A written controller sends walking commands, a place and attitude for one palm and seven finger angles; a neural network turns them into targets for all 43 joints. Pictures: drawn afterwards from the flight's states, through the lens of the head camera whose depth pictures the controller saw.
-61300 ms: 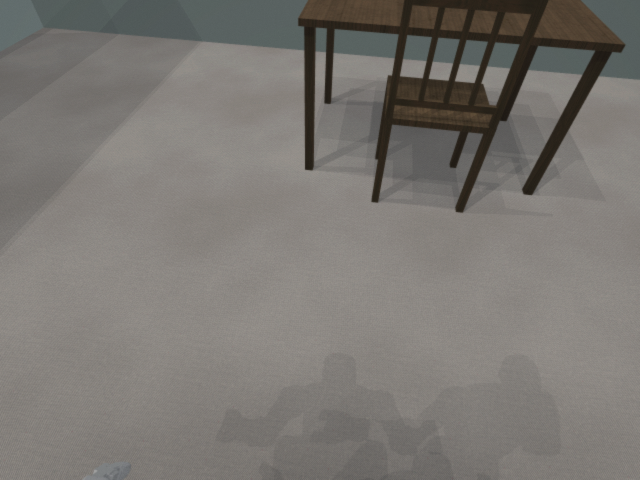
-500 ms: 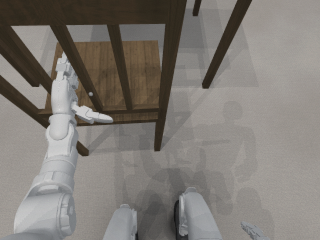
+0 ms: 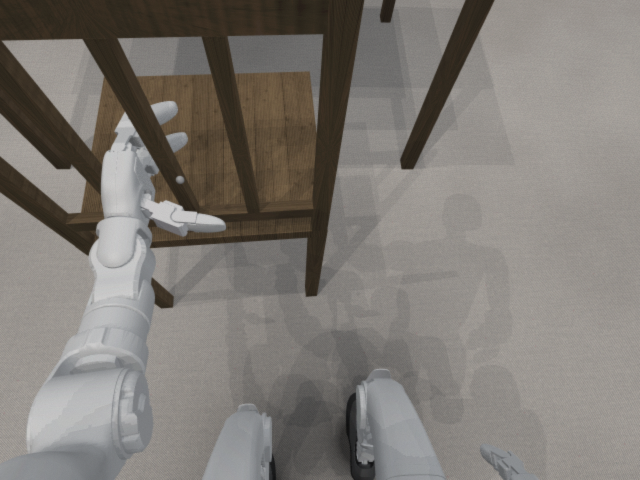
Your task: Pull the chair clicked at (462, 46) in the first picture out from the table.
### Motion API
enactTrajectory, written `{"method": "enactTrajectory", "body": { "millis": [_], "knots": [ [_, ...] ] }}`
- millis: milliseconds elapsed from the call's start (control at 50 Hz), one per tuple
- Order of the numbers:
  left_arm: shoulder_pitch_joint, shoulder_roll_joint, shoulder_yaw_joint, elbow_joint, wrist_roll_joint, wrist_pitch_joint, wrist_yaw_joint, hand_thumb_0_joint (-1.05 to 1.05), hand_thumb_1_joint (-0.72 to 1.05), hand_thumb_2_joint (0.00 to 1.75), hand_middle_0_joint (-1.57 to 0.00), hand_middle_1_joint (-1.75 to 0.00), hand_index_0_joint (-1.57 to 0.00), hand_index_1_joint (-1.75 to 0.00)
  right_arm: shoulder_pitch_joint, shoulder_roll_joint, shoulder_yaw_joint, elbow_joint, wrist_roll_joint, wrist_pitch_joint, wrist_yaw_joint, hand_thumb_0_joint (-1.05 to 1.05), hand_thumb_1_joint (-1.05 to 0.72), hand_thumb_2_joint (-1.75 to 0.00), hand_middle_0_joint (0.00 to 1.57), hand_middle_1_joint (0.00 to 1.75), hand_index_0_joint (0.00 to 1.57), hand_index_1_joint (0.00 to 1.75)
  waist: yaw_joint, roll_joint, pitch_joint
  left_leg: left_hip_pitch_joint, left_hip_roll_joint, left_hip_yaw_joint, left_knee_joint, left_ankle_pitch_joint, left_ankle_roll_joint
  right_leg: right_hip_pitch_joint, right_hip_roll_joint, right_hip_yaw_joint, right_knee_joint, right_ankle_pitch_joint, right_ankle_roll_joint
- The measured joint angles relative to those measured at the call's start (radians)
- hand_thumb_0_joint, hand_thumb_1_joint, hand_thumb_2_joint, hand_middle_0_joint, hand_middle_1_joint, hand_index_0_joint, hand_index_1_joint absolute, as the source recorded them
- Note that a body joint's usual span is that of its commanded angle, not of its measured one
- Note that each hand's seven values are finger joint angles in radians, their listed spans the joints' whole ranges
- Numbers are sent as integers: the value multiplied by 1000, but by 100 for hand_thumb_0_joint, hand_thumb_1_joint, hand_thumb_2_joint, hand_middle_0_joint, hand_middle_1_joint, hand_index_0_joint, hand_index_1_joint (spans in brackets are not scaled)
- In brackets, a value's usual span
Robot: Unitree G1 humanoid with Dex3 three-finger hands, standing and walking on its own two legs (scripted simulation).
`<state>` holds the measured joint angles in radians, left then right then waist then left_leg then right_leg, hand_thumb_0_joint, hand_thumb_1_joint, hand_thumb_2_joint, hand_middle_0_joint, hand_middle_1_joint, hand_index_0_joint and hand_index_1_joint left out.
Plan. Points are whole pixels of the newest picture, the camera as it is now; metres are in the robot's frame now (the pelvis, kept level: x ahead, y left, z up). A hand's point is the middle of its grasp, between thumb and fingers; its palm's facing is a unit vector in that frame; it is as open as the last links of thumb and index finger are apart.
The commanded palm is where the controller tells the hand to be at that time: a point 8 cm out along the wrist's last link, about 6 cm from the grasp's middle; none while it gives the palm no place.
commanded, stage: hook a spindle and tug to test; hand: left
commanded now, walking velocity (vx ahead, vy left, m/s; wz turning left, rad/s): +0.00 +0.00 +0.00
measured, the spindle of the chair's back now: (160, 149) +0.50 +0.17 +0.04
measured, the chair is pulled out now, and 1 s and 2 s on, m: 0.25 0.28 0.40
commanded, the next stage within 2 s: step backward, pulling the chair out in 1.08 s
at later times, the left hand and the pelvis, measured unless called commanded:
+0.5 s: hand (180, 178) +0.47 +0.14 +0.02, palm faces +0.03 -1.00 -0.05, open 5.2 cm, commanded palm +0.44 +0.19 +0.03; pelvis +0.01 +0.00 +0.00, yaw +0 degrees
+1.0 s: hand (182, 201) +0.44 +0.14 +0.03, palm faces +0.03 -1.00 -0.04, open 5.3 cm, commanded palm +0.41 +0.19 +0.03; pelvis +0.03 +0.00 +0.02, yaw -1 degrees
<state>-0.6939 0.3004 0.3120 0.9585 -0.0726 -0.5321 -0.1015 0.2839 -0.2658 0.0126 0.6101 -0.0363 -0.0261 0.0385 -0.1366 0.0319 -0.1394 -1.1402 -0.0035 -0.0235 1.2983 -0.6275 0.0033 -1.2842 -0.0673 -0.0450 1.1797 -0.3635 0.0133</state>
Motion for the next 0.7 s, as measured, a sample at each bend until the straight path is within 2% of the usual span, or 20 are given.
{"method": "enactTrajectory", "body": {
  "millis": [160, 260, 500, 700],
  "knots": [
    [21, -2, 5, -34, 1, -17, 7, -1, -15, 45, -42, -119, -41, -118, 12, 2, -4, -8, -4, -1, 4, 0, -91, -90, 20, 30, 21, 30, -6, -1, -5, 3, 3, 5, -2, -4, 2, 1, 4, 5, -4, 0, 3],
    [35, -11, -12, -39, 0, -3, 9, 0, 10, 56, -47, -135, -47, -134, 15, 3, -5, -8, -1, 6, 8, 0, -91, -90, 20, 30, 21, 30, 0, 1, -8, 13, 2, 6, -7, -5, 4, 11, 3, 6, -9, -2, 6],
    [52, -25, -16, -60, 2, -7, 30, 1, 71, 82, -47, -141, -48, -142, 6, 9, -5, -15, -5, 6, 12, 0, -91, -90, 20, 30, 21, 30, 1, -1, -9, 22, 2, 7, -12, -10, 5, 19, 4, 7, -11, -8, 7],
    [114, -44, -24, -134, -19, 15, 34, 2, 75, 80, -45, -142, -43, -144, 6, 12, -9, -32, 2, 12, 16, 0, -91, -90, 20, 30, 21, 30, 7, 1, -15, 44, 7, 13, -32, -14, 5, 34, 10, 12, -23, -13, 7]
  ]
}}
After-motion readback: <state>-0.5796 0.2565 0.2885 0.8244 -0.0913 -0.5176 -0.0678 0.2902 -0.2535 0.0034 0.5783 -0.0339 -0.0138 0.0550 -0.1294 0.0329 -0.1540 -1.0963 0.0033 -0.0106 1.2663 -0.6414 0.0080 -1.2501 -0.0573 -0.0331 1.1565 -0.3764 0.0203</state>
